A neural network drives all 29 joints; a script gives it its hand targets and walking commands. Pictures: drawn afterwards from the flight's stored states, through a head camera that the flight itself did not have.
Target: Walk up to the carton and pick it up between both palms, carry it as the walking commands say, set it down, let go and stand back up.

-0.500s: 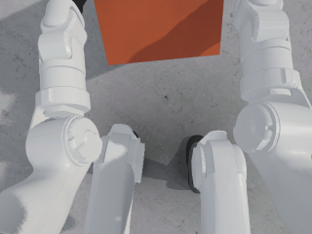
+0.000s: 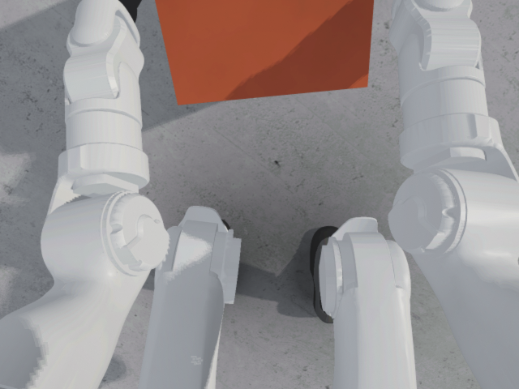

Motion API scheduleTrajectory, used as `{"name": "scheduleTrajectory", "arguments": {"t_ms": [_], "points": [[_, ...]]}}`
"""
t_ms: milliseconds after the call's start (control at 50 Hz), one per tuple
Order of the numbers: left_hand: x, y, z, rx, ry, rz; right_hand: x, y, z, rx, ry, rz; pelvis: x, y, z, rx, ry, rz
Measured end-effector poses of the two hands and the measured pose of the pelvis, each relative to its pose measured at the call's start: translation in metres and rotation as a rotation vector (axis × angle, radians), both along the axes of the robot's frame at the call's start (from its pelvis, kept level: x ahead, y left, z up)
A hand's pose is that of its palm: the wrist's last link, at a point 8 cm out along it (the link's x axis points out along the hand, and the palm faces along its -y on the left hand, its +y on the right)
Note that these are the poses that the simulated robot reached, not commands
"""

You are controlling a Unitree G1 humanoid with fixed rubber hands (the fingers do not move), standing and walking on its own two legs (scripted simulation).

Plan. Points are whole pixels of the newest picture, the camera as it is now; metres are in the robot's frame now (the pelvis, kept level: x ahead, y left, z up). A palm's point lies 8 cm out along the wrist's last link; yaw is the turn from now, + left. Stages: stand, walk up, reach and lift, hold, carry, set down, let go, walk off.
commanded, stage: set down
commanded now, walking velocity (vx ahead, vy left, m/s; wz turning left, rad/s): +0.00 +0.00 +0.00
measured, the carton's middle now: out of the picture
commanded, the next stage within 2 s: let go in 1.96 s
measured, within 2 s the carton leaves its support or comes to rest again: rests again in 0.36 s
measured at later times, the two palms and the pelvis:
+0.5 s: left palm (112, 44) +0.51 +0.21 -0.19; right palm (422, 18) +0.54 -0.16 -0.19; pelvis -0.02 +0.00 -0.01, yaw +0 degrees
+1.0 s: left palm out of the picture +0.52 +0.21 -0.09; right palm out of the picture +0.56 -0.16 -0.09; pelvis -0.02 +0.00 +0.03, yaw +0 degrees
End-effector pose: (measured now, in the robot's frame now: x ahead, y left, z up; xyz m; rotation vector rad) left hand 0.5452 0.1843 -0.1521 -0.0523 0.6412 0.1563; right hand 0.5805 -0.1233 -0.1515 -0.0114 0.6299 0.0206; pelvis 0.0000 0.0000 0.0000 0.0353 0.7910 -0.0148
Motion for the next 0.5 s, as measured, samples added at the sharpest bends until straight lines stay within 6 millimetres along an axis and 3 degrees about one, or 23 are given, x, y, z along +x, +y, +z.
{"name": "scheduleTrajectory", "arguments": {"t_ms": [180,360,500], "points": [[-0.001,0.000,-0.003,0.030,0.010,-0.020,-0.002,-0.001,-0.004,-0.016,-0.004,0.019,-0.001,0.000,-0.001,0.000,-0.011,0.003],[-0.043,0.003,-0.048,0.066,0.138,0.007,-0.050,-0.019,-0.053,-0.094,0.126,0.005,-0.010,0.001,-0.001,-0.008,-0.075,0.000],[-0.040,0.024,-0.037,0.082,0.115,0.052,-0.039,-0.033,-0.040,-0.097,0.098,-0.036,-0.019,0.002,-0.007,-0.009,-0.134,0.001]]}}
